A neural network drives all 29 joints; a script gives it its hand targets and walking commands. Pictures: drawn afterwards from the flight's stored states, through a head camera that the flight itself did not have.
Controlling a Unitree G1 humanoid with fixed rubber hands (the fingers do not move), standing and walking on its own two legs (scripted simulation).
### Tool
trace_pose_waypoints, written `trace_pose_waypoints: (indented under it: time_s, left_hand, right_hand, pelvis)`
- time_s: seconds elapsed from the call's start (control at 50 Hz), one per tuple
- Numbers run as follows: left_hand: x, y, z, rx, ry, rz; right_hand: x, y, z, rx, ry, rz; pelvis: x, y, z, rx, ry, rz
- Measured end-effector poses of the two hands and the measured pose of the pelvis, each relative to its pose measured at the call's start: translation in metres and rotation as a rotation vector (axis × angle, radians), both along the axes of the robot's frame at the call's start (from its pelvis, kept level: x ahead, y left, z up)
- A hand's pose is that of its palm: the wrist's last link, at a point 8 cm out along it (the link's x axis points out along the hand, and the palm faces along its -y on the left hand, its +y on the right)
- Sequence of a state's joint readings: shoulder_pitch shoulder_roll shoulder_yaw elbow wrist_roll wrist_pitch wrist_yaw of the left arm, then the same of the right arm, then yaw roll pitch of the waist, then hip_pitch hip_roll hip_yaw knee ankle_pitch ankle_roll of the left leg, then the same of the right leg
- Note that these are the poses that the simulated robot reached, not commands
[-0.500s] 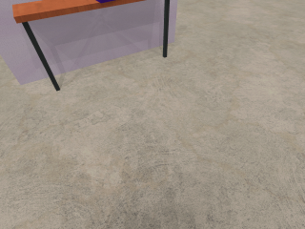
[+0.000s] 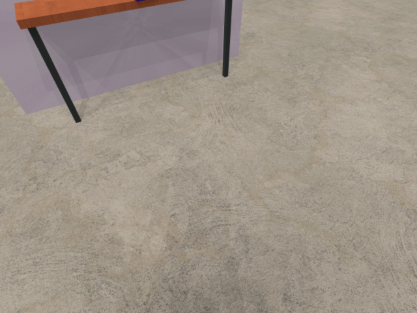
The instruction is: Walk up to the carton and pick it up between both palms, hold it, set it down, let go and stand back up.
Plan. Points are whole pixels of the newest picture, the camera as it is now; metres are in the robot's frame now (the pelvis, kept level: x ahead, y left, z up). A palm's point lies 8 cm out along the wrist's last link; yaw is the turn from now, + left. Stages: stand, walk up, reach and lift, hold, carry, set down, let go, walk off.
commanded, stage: stand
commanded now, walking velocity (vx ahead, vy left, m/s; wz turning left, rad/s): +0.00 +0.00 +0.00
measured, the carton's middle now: out of the picture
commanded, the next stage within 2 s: none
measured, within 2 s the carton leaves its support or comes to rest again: neither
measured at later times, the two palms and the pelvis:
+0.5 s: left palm out of the picture +0.01 +0.24 -0.14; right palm out of the picture +0.01 -0.24 -0.14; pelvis +0.00 +0.00 +0.00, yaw +0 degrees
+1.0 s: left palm out of the picture +0.00 +0.23 -0.14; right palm out of the picture -0.01 -0.24 -0.14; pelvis +0.00 +0.00 +0.00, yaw -1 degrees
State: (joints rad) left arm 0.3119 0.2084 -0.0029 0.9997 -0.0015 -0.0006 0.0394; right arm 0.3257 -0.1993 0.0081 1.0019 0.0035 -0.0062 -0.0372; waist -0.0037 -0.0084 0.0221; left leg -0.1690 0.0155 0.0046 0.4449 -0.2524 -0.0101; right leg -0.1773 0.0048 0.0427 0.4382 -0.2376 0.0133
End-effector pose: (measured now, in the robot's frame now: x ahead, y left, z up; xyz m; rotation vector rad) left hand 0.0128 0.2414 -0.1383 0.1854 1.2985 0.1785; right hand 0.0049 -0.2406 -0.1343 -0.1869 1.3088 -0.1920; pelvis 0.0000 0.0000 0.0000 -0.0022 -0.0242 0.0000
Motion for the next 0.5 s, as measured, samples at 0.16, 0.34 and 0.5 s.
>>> trace_pose_waypoints:
  time_s: [0.16,0.34,0.5]
  left_hand:
    - [-0.0016,-0.0021,-0.0021,-0.007,0.011,0.009]
    - [-0.0034,-0.0031,-0.0018,-0.007,0.027,0.008]
    - [0.0003,-0.0033,-0.0016,-0.004,0.024,0.004]
  right_hand:
    - [0.0001,0.0008,0.0003,-0.001,0.013,0.003]
    - [0.0044,0.0018,-0.0005,0.001,0.010,0.001]
    - [0.0047,0.0035,-0.0017,0.004,0.009,-0.011]
  pelvis:
    - [0.0019,0.0001,0.0000,0.002,0.003,0.001]
    - [0.0037,0.0009,0.0004,0.000,0.002,-0.001]
    - [0.0048,0.0009,0.0005,0.000,0.001,-0.005]
